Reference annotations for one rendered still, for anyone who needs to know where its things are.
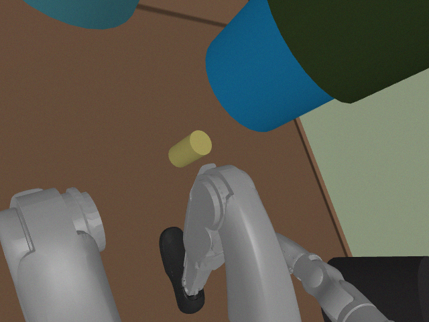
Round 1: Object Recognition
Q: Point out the right robot arm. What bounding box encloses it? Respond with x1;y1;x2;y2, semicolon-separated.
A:
293;253;395;322

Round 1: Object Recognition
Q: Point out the potted plant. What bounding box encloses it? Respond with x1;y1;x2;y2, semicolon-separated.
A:
205;0;429;132

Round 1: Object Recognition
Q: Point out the right robot hand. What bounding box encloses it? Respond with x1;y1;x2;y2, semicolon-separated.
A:
276;232;309;274

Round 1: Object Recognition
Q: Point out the right robot foot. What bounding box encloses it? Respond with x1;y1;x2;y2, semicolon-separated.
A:
160;227;204;314

